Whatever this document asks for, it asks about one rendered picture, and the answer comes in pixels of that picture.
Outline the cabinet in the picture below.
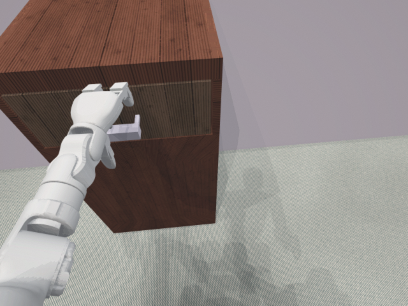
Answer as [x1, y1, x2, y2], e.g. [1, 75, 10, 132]
[0, 0, 223, 233]

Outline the robot left hand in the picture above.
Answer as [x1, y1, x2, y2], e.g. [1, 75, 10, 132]
[71, 82, 134, 169]

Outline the drawer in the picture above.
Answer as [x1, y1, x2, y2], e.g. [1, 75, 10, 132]
[1, 79, 211, 147]

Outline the handle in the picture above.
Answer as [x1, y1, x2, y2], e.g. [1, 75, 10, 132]
[107, 115, 141, 142]

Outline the left robot upper arm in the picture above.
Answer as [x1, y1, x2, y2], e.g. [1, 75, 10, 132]
[0, 230, 76, 306]

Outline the left robot forearm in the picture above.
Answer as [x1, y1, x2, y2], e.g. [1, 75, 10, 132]
[0, 122, 106, 265]

